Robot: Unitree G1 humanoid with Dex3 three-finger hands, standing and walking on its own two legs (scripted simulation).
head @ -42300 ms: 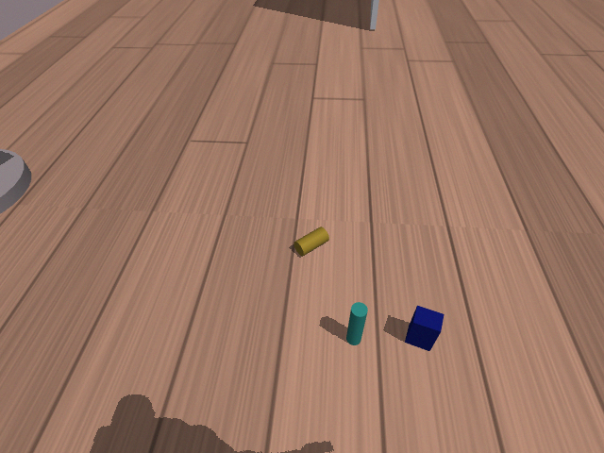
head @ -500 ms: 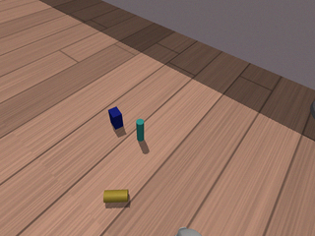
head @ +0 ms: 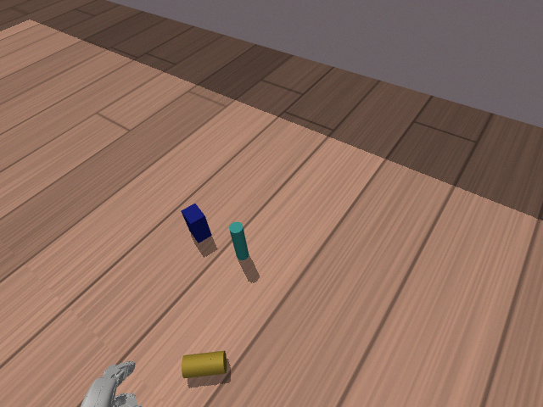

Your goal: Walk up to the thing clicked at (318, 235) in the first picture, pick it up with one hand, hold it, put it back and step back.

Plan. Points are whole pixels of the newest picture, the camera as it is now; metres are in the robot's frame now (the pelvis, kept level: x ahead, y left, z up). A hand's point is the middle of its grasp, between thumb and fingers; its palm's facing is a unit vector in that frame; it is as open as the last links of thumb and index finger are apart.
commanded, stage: walk up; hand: left
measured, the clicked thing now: (204, 364) +0.38 +0.27 -0.73
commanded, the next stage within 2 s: stand in 1.04 s
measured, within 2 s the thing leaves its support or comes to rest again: neither
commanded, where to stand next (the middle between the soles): +0.03 +0.01 m, yaw +2 degrees
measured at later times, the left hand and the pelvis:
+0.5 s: hand out of the picture -0.01 +0.32 -0.16, palm faces -0.06 -0.93 -0.36, open 7.4 cm; pelvis -0.05 +0.04 +0.00, yaw -1 degrees
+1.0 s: hand out of the picture +0.06 +0.26 -0.12, palm faces +0.03 -0.92 -0.40, open 7.4 cm; pelvis -0.03 +0.00 +0.00, yaw +2 degrees
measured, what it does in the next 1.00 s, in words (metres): steps on the spot: left foot, then right foot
